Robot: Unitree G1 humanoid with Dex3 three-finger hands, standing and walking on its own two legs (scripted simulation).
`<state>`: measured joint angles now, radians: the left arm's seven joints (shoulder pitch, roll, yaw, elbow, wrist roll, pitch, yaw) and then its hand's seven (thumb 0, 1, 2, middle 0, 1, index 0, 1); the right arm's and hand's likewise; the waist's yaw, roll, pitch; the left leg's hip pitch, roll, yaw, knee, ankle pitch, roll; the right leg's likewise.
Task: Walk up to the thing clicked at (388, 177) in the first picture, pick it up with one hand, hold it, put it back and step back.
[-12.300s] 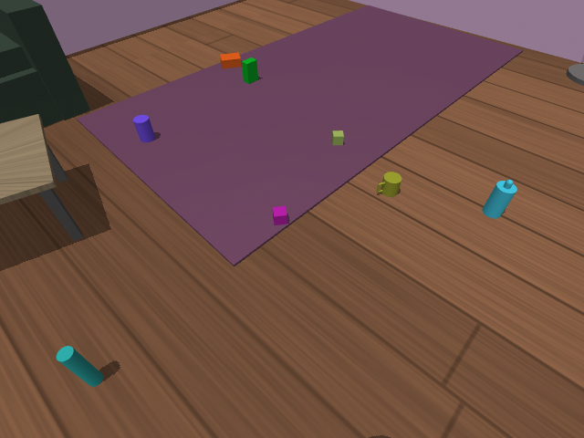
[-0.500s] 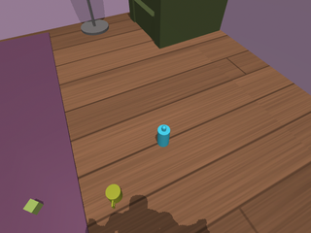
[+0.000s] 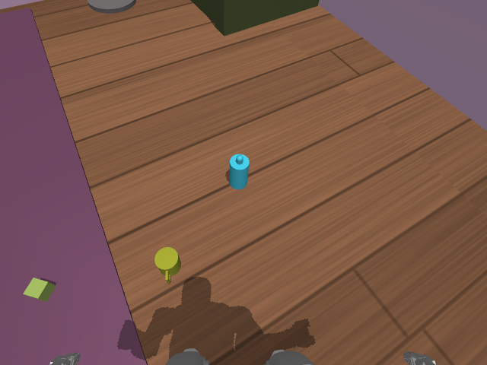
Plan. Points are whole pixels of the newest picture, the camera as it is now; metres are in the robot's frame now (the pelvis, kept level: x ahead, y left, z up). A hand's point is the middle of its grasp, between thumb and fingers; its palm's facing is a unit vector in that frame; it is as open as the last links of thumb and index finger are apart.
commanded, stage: walk up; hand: left
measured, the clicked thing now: (168, 266) +0.49 +0.26 -0.71
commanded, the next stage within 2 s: none
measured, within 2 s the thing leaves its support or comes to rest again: neither
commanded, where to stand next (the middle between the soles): +0.13 +0.00 m, yaw +4 degrees
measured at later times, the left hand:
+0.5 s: hand out of the picture -0.02 +0.25 -0.15, palm faces +0.06 -0.93 -0.36, open 7.4 cm
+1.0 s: hand out of the picture -0.19 +0.14 -0.10, palm faces +0.06 -0.89 -0.46, open 7.4 cm
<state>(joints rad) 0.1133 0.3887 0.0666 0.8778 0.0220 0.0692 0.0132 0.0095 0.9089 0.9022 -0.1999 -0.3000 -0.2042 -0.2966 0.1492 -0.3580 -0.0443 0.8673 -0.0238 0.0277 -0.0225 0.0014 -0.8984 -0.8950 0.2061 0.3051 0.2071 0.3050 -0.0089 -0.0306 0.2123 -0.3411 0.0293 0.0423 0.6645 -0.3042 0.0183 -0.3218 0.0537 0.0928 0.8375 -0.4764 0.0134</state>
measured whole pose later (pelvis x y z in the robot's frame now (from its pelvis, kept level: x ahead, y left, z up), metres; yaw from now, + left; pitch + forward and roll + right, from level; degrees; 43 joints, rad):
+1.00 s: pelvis -0.22 -0.12 +0.02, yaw +2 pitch -3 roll +2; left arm 0.31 0.30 0.05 0.94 0.04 -0.06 0.02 0.01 0.90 0.90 -0.20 -0.30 -0.21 -0.30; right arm 0.20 -0.42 -0.06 0.94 -0.01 0.06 0.01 0.00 -0.90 -0.90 0.20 0.30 0.20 0.30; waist 0.01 0.11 0.06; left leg -0.38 -0.04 -0.16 0.85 -0.37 0.01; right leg -0.17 0.03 0.00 0.50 -0.29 -0.04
